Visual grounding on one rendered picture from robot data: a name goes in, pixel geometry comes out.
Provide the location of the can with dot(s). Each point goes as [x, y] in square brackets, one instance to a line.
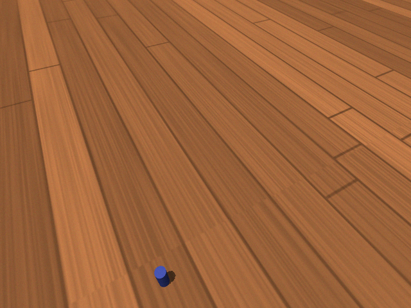
[162, 276]

